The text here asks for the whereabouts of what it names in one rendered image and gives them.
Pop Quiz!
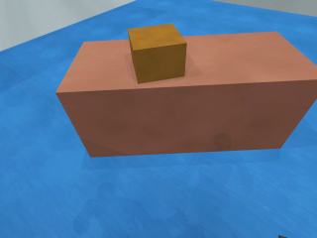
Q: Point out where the carton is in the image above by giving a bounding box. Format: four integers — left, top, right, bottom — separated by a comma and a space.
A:
128, 23, 187, 84

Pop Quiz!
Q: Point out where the pedestal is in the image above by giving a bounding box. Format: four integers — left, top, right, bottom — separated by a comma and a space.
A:
55, 31, 317, 158

